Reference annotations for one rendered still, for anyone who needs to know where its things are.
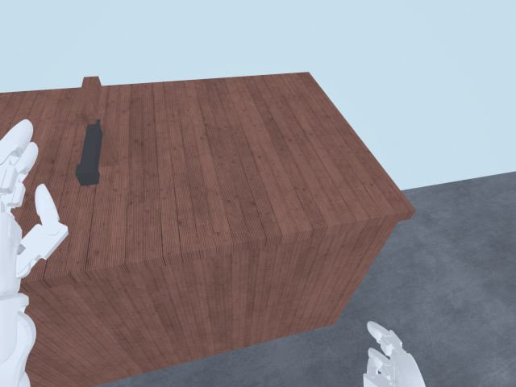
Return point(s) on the robot left hand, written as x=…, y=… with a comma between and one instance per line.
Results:
x=17, y=156

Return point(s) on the tap lever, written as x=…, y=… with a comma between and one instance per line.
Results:
x=87, y=171

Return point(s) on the counter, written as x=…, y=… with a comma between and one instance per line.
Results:
x=229, y=212

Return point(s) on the robot right hand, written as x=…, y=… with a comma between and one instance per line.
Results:
x=400, y=371

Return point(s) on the robot left forearm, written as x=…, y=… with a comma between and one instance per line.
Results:
x=17, y=338

